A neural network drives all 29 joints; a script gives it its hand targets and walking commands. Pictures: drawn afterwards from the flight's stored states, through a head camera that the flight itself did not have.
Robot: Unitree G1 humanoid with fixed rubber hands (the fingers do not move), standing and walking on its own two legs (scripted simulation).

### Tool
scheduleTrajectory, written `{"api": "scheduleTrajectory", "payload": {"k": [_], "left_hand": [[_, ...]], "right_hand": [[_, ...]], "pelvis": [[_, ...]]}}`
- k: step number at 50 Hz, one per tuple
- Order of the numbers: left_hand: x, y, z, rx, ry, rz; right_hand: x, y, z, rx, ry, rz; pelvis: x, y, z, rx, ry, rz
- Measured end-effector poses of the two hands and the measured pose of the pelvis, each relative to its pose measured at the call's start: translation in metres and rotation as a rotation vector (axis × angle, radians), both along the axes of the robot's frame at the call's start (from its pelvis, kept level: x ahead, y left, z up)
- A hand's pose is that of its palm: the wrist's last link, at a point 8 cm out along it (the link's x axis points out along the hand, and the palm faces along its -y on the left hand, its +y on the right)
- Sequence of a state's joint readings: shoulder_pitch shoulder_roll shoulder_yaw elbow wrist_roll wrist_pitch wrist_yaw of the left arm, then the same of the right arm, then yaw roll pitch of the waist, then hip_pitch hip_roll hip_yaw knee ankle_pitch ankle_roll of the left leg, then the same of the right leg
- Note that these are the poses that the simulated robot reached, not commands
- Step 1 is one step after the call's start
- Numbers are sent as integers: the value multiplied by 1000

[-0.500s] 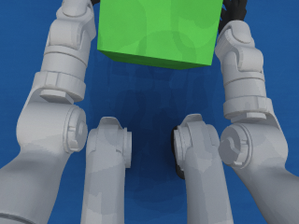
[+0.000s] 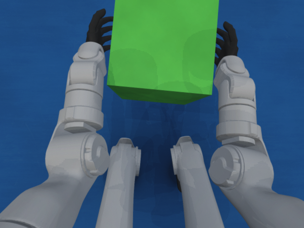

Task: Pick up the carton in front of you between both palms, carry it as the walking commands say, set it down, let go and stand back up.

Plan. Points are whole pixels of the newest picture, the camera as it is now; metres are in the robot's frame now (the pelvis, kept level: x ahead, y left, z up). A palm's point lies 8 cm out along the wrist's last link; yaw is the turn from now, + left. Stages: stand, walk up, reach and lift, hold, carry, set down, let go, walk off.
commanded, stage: reach and lift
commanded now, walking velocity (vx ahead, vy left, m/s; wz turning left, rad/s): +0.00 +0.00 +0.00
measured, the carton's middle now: (159, 60) +0.52 -0.01 -0.13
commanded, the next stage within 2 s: none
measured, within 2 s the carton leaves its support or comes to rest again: neither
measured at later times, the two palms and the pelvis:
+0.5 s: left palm (60, 32) +0.47 +0.14 +0.10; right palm (274, 43) +0.45 -0.16 +0.10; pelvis +0.05 +0.00 +0.14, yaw +0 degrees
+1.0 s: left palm out of the picture +0.41 +0.15 +0.25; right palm out of the picture +0.41 -0.15 +0.25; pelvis +0.10 -0.01 +0.26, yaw +1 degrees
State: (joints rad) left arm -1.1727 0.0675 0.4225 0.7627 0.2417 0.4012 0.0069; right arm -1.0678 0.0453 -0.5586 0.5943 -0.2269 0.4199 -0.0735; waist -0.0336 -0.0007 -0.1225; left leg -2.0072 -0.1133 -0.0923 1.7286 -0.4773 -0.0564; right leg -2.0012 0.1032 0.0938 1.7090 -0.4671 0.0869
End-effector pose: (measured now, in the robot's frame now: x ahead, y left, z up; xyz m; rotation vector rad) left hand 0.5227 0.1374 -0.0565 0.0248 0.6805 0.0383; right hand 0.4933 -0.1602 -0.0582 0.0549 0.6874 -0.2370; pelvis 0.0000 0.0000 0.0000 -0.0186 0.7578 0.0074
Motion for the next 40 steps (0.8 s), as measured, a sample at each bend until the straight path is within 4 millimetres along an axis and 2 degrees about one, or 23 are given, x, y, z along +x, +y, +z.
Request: {"api": "scheduleTrajectory", "payload": {"k": [20, 40], "left_hand": [[-45, 3, 129, -13, 13, 43], [-92, 6, 247, -14, 10, 90]], "right_hand": [[-35, 2, 130, 8, 11, 25], [-69, 4, 250, 6, 8, 69]], "pelvis": [[41, 2, 110, 5, -148, 4], [81, -4, 216, 17, -405, 2]]}}
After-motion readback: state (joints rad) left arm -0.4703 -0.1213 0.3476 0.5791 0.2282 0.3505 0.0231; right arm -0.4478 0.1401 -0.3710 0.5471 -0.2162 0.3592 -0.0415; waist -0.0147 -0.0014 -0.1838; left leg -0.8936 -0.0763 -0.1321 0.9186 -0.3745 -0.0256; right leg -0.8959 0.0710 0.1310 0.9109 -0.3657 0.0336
